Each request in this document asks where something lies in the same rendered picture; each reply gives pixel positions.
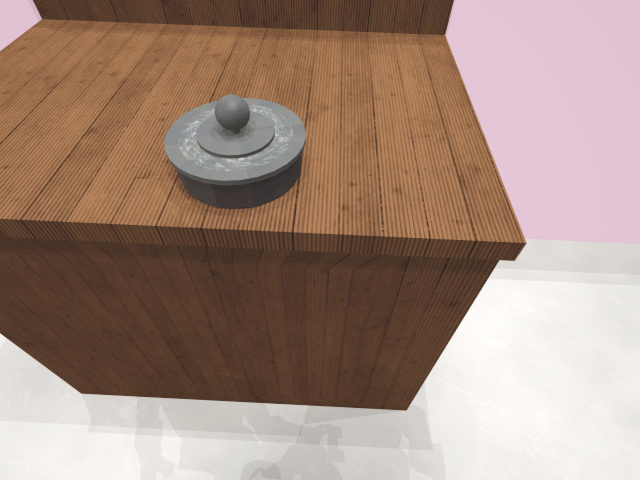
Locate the lid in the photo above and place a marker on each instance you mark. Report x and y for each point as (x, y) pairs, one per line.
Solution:
(201, 149)

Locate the pot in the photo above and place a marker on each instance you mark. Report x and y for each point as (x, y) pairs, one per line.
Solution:
(246, 195)

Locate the table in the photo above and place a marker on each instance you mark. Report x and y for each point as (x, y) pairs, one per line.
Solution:
(343, 292)

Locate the knob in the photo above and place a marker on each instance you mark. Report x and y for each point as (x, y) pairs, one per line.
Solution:
(232, 112)

